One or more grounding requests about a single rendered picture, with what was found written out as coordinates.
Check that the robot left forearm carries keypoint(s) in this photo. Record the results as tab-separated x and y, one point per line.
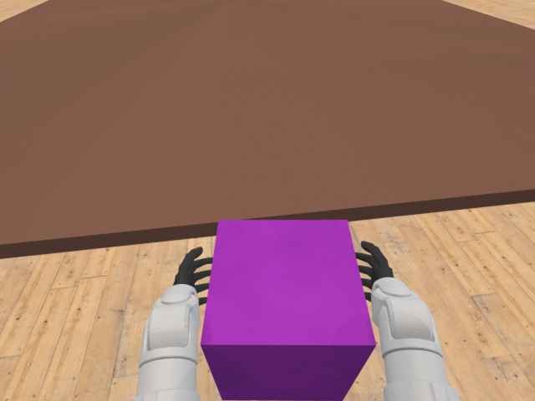
169	349

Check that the left robot hand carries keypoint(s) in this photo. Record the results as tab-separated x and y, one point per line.
186	276

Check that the robot right forearm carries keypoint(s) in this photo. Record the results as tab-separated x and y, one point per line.
410	346

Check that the carton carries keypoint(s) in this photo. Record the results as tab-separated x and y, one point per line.
286	317

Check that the right robot hand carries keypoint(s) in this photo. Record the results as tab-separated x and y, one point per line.
380	267

